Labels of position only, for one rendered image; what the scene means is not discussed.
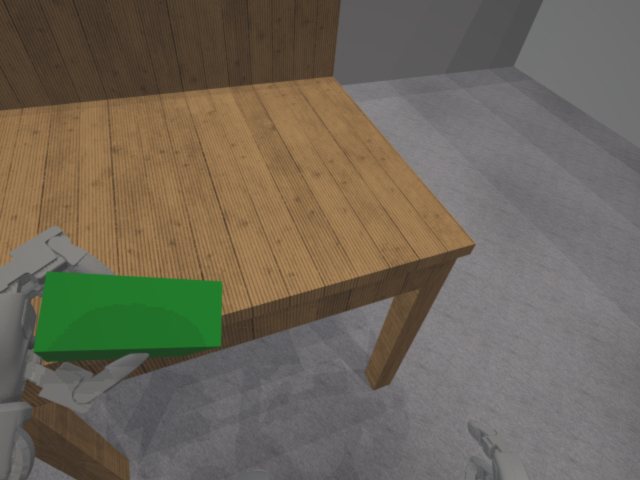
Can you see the sponge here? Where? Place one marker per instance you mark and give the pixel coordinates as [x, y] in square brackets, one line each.
[98, 317]

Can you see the robot left forearm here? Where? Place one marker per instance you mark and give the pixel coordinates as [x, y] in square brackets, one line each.
[17, 451]

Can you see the right robot hand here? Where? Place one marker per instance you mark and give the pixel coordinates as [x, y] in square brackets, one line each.
[506, 465]

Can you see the left robot hand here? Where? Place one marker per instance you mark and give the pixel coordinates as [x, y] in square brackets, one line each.
[22, 279]

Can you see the table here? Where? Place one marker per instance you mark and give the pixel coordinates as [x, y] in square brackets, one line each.
[209, 140]

